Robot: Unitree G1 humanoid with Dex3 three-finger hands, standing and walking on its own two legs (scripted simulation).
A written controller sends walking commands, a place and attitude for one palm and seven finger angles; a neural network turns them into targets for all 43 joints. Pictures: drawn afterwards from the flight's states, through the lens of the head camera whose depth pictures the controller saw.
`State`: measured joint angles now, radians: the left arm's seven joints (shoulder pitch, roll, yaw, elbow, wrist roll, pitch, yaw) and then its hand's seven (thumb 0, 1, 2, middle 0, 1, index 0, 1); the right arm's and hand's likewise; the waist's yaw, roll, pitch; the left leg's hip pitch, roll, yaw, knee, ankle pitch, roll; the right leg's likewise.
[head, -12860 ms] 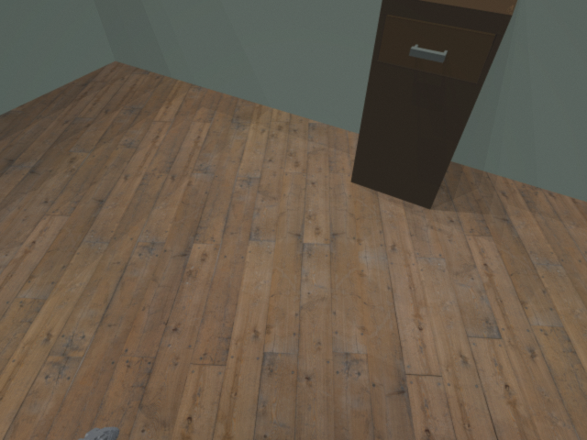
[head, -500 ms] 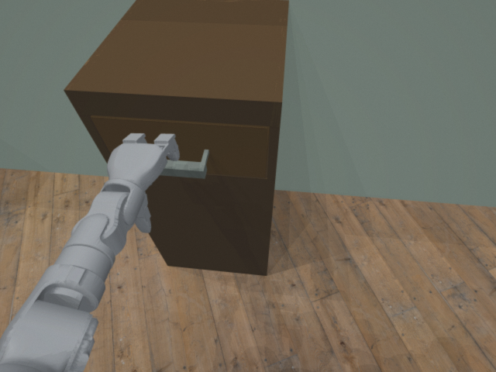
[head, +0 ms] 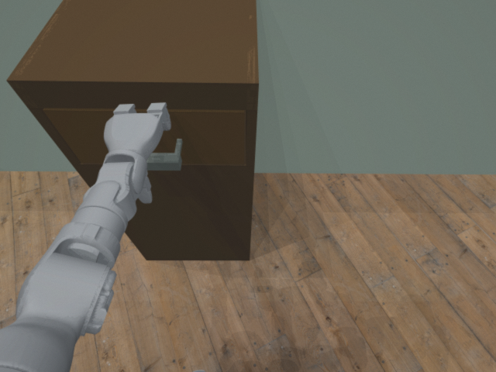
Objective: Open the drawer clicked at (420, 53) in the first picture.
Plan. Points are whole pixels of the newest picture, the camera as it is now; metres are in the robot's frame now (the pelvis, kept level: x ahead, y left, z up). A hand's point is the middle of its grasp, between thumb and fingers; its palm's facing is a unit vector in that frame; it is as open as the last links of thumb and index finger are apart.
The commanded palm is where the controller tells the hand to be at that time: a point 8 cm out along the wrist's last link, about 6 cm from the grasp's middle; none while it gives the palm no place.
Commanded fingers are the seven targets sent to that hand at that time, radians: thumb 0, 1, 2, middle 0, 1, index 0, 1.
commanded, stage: move the hooked fingers above the handle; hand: left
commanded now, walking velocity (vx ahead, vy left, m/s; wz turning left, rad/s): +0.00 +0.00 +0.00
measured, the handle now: (151, 152) +0.54 +0.17 -0.01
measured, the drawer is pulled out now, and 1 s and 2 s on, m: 0.00 0.00 0.00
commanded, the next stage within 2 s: lower the fingers behind the handle in 0.94 s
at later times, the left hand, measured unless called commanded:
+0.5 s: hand (140, 157) +0.48 +0.17 +0.05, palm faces -0.04 -0.02 -1.00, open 13.8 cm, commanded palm +0.46 +0.16 +0.11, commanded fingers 0.00 -0.50 0.30 -0.30 -1.20 -0.30 -1.20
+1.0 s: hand (141, 159) +0.47 +0.16 +0.05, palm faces -0.06 -0.04 -1.00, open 13.8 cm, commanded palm +0.46 +0.17 +0.11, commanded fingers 0.00 -0.50 0.30 -0.30 -1.20 -0.30 -1.20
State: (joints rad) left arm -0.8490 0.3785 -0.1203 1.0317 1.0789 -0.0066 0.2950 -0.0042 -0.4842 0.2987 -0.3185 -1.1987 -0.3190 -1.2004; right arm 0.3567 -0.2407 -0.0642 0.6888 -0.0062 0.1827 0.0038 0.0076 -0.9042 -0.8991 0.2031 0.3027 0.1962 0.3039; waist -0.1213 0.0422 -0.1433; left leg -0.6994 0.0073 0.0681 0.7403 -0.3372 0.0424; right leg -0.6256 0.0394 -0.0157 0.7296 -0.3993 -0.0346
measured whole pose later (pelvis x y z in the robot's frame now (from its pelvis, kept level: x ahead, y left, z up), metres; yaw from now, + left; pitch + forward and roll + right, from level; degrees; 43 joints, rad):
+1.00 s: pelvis +0.01 -0.01 +0.00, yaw +1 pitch +16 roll +0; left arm -0.78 0.39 -0.15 0.96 1.05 -0.03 0.25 0.00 -0.48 0.30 -0.32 -1.20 -0.32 -1.20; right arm 0.36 -0.24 -0.07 0.69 0.00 0.19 -0.01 0.01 -0.90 -0.90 0.20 0.30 0.20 0.30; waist -0.10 0.04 -0.14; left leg -0.65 0.01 0.05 0.71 -0.33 0.03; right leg -0.57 0.04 -0.03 0.70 -0.40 -0.04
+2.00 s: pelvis -0.01 +0.00 -0.02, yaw +0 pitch +20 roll -1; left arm -0.85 0.33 -0.13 1.12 1.12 0.04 0.42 0.00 -0.48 0.30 -0.31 -1.19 -0.31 -1.22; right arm 0.35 -0.23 -0.06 0.70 -0.02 0.16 -0.01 0.01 -0.90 -0.90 0.20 0.30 0.20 0.30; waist -0.14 0.05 -0.18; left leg -0.84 0.02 0.06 0.87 -0.37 0.04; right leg -0.76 0.05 -0.03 0.85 -0.43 -0.04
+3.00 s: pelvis -0.02 +0.01 -0.03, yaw +0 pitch +21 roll -3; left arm -0.84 0.37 -0.15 1.03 1.09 0.00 0.39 0.00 -0.48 0.30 -0.31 -1.20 -0.31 -1.19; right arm 0.39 -0.23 -0.06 0.71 -0.03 0.15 -0.01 0.01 -0.90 -0.90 0.20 0.30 0.20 0.30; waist -0.14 0.06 -0.17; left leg -0.91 0.01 0.04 0.93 -0.39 0.06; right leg -0.82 0.04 -0.04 0.89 -0.44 -0.02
